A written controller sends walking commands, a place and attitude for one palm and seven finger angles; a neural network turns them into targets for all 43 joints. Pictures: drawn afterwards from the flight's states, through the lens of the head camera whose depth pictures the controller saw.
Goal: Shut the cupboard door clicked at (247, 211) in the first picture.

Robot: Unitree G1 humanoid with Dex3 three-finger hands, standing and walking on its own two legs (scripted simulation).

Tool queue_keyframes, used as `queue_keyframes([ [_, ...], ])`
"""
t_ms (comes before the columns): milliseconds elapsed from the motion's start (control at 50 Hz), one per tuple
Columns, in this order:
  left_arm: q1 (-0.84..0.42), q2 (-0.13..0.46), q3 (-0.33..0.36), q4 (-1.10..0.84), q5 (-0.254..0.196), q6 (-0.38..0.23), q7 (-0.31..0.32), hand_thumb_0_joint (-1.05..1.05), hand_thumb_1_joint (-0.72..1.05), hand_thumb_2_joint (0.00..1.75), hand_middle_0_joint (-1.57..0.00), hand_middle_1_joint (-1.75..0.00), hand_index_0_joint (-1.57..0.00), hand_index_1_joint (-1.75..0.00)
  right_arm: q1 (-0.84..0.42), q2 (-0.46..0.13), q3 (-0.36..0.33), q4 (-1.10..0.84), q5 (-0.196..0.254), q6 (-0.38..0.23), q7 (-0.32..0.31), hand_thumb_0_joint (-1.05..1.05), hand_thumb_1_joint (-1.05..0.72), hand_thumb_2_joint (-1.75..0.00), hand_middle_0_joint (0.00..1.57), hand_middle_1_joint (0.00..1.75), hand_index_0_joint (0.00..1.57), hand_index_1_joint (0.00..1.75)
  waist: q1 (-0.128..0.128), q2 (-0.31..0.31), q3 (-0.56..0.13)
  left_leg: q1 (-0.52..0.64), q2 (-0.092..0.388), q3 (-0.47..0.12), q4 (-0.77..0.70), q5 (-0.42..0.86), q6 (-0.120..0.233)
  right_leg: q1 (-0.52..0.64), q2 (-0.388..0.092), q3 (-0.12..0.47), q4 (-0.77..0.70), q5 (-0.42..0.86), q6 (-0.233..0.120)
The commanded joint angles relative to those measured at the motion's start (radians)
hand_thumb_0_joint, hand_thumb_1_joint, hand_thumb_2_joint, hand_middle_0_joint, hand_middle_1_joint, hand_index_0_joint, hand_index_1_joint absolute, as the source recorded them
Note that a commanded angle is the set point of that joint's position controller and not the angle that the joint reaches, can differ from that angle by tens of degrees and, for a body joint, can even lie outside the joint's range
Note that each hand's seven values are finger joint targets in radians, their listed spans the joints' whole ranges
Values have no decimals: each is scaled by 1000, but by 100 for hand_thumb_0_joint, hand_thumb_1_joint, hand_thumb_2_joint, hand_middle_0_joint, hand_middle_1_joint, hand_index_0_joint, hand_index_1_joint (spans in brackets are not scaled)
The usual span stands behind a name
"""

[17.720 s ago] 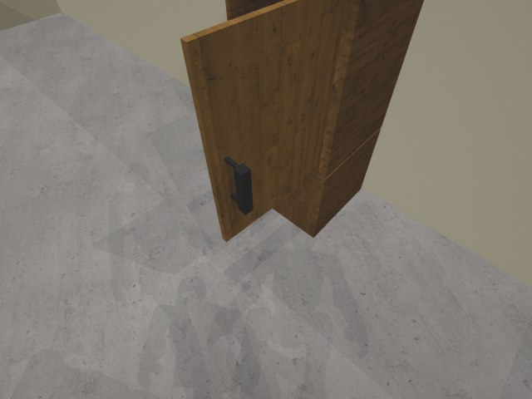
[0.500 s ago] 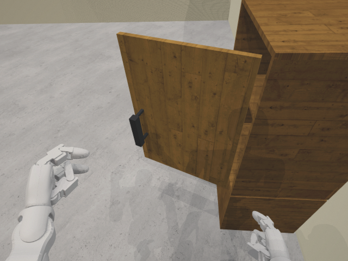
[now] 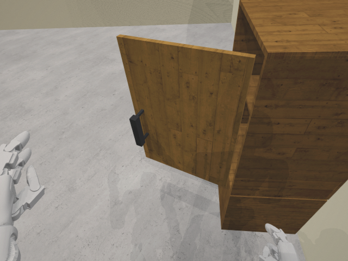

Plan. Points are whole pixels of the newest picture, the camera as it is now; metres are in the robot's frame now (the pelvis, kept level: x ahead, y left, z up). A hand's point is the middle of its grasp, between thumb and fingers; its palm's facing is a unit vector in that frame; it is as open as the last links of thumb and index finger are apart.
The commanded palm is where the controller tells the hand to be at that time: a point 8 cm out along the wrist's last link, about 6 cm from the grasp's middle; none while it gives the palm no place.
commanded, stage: draw the hand back to the body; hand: left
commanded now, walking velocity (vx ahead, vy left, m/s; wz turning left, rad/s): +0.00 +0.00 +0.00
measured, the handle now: (141, 127) +0.61 +0.23 -0.10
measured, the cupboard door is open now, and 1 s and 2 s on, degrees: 68 68 68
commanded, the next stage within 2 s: step back with the hand held close in 0.12 s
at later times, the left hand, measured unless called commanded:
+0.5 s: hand (35, 186) +0.19 +0.28 +0.15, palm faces +0.39 -0.78 -0.50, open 7.4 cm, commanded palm +0.14 +0.32 +0.17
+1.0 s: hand (0, 221) +0.13 +0.30 +0.15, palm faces +0.45 -0.77 -0.46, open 7.4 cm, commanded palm +0.07 +0.33 +0.17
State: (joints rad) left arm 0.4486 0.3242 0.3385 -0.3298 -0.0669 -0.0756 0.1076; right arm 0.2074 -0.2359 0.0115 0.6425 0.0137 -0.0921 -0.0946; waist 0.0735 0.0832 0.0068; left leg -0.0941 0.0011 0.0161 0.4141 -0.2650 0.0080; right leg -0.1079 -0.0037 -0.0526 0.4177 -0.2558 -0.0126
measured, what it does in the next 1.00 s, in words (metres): shifts its weight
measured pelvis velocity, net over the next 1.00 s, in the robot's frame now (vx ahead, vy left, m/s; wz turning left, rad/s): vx -0.07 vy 0.03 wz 0.00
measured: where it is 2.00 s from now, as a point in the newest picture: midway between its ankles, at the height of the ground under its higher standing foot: outside the picture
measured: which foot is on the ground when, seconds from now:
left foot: down 0.00-1.00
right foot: down 0.00-1.00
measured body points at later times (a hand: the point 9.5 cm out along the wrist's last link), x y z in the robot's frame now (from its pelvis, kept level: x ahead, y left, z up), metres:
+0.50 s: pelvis -0.01 +0.02 +0.00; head +0.00 +0.00 +0.45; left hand +0.17 +0.32 +0.18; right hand +0.17 -0.23 -0.10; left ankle -0.02 +0.12 -0.74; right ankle -0.01 -0.11 -0.74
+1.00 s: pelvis -0.07 +0.03 -0.02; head -0.06 +0.04 +0.43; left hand +0.10 +0.34 +0.18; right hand +0.09 -0.21 -0.10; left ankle -0.02 +0.12 -0.74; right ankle -0.02 -0.11 -0.74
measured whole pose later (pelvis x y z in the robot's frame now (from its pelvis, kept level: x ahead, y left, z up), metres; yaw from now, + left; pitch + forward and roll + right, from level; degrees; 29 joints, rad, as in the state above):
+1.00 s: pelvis -0.07 +0.03 -0.02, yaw +0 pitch +1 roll -2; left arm 0.53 0.39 0.43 -0.47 -0.03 -0.22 0.15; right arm 0.23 -0.23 0.00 0.57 0.02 -0.03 -0.10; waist 0.01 0.02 -0.01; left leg -0.40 -0.01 0.03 0.64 -0.26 0.06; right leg -0.38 -0.02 -0.04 0.56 -0.20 0.02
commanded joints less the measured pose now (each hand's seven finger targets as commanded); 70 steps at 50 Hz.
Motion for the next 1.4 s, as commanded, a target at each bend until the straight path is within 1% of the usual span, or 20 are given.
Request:
queue_keyframes([
  [0, -92, 237, 139, -268, 4, -79, 18, 0, 90, 90, -20, -30, -20, -30, -142, -78, -24, -168, -6, -76, -6, 0, -90, -90, 20, 30, 20, 30, -1, -14, -82, -12, 9, 7, -49, 229, 25, 34, -15, 29, -65, 182, 5],
  [220, -54, 211, 136, -214, -2, -75, 7, 0, 90, 90, -20, -30, -20, -30, -128, -78, -29, -164, -5, -70, 0, 0, -90, -90, 20, 30, 20, 30, -7, -49, -40, -21, 16, 14, -57, 235, 22, 16, -11, 24, -72, 190, 9],
  [240, -153, 303, 222, -259, 4, -113, 17, 0, 90, 90, -20, -30, -20, -30, -127, -124, -49, -189, 6, -42, 7, 0, -90, -90, 20, 30, 20, 30, -54, -38, 0, -101, 33, -2, 16, 150, 34, -77, -74, 144, -127, 210, -7],
  [260, -146, 322, 239, -242, 11, -130, 21, 0, 90, 90, -20, -30, -20, -30, -122, -111, -47, -175, 2, -29, 6, 0, -90, -90, 20, 30, 20, 30, -54, -56, -11, -117, 25, -22, 47, 109, 31, -82, -116, 172, -140, 198, -26],
  [300, -16, 227, 157, -189, 7, -140, 15, 0, 90, 90, -20, -30, -20, -30, -121, -106, -54, -175, -1, -9, 10, 0, -90, -90, 20, 30, 20, 30, -63, -117, -58, -116, 21, -19, 85, 111, 29, -104, -149, 169, -130, 203, -36],
  [340, 31, 235, 168, -204, 3, -148, 20, 0, 90, 90, -20, -30, -20, -30, -119, -109, -61, -183, 2, 10, 11, 0, -90, -90, 20, 30, 20, 30, -67, -115, -117, -116, 26, -20, 74, 160, 28, -73, -147, 146, -86, 274, -34],
  [420, 58, 275, 203, -294, -3, -152, 32, 0, 90, 90, -20, -30, -20, -30, -127, -123, -68, -218, 4, 42, -6, 0, -90, -90, 20, 30, 20, 30, -65, -16, -200, -97, 62, -43, 22, 451, 21, -3, -78, 64, 51, 471, -1],
  [500, 85, 289, 221, -304, -9, -132, 35, 0, 90, 90, -20, -30, -20, -30, -119, -124, -69, -246, 5, 73, -16, 0, -90, -90, 20, 30, 20, 30, -59, -21, -225, -119, 86, -55, 26, 574, 11, 15, -56, 53, 114, 511, 11],
  [580, 103, 282, 222, -294, -9, -126, 38, 0, 90, 90, -20, -30, -20, -30, -115, -124, -69, -255, 5, 82, -19, 0, -90, -90, 20, 30, 20, 30, -61, -21, -194, -207, 105, -71, -11, 419, 24, 16, -44, 63, 129, 409, 19],
  [760, 44, 297, 248, -318, 23, -165, 50, 0, 90, 90, -20, -30, -20, -30, -111, -147, -67, -255, 3, 49, -21, 0, -90, -90, 20, 30, 20, 30, -68, 19, -93, -594, 131, -139, -128, -243, 89, 130, -11, 90, 195, 204, 31],
  [780, 48, 265, 225, -317, 24, -170, 50, 0, 90, 90, -20, -30, -20, -30, -103, -135, -62, -255, 4, 44, -20, 0, -90, -90, 20, 30, 20, 30, -72, 13, -92, -619, 127, -139, -123, -277, 91, 137, -17, 90, 200, 196, 29],
  [920, 15, 273, 224, -351, 32, -207, 64, 0, 90, 90, -20, -30, -20, -30, -77, -134, -61, -231, -6, 1, -13, 0, -90, -90, 20, 30, 20, 30, -82, -46, -76, -572, 76, -113, -13, -320, 73, -6, -59, 170, 85, 20, 1],
  [980, 13, 271, 219, -360, 36, -224, 70, 0, 90, 90, -20, -30, -20, -30, -71, -133, -60, -219, -7, -16, -13, 0, -90, -90, 20, 30, 20, 30, -84, -24, -81, -545, 85, -132, -33, -319, 70, -35, -48, 150, 77, -39, 1],
  [1060, 11, 287, 249, -351, 50, -243, 71, 0, 90, 90, -20, -30, -20, -30, -90, -151, -64, -213, -11, -37, -17, 0, -90, -90, 20, 30, 20, 30, -74, 106, -77, -720, 177, -218, -185, -405, 107, 143, 43, 74, 273, 111, 35],
  [1140, 51, 281, 263, -329, 47, -251, 59, 0, 90, 90, -20, -30, -20, -30, -78, -144, -73, -215, -11, -38, -7, 0, -90, -90, 20, 30, 20, 30, -71, 28, -95, -767, 152, -175, -96, -339, 107, 190, 34, 132, 287, 248, 27],
  [1200, 60, 280, 248, -348, 39, -255, 53, 0, 90, 90, -20, -30, -20, -30, -68, -131, -73, -212, -7, -37, 3, 0, -90, -90, 20, 30, 20, 30, -79, -65, -128, -677, 80, -114, 25, -286, 73, 96, -35, 229, 182, 263, -2],
  [1260, 67, 321, 263, -362, 30, -254, 65, 0, 90, 90, -20, -30, -20, -30, -57, -115, -80, -190, -13, -30, 15, 0, -90, -90, 20, 30, 20, 30, -86, -151, -141, -491, 7, -54, 187, -191, 20, -114, -168, 364, -15, 123, -68],
  [1280, 73, 306, 240, -367, 24, -251, 69, 0, 90, 90, -20, -30, -20, -30, -59, -97, -73, -185, -13, -25, 18, 0, -90, -90, 20, 30, 20, 30, -89, -176, -144, -416, -3, -50, 214, -125, 8, -180, -194, 353, -49, 100, -83],
  [1340, 82, 325, 253, -361, 21, -252, 85, 0, 90, 90, -20, -30, -20, -30, -73, -97, -74, -177, -10, -8, 12, 0, -90, -90, 20, 30, 20, 30, -95, -167, -157, -317, 6, -53, 171, -73, 14, -253, -153, 264, -74, 12, -54],
  [1380, 90, 321, 257, -371, 23, -259, 88, 0, 90, 90, -20, -30, -20, -30, -77, -114, -75, -183, -5, -8, 0, 0, -90, -90, 20, 30, 20, 30, -98, -70, -143, -369, 57, -113, 42, -112, 40, -205, -65, 179, -14, -28, -13],
])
